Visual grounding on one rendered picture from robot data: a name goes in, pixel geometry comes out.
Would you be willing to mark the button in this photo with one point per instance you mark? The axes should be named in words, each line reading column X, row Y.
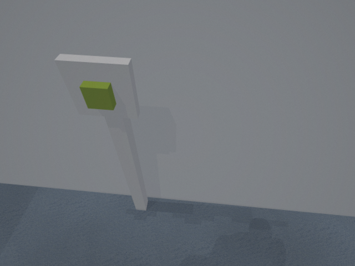
column 98, row 95

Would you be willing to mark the panel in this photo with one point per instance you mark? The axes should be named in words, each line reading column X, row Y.
column 75, row 69

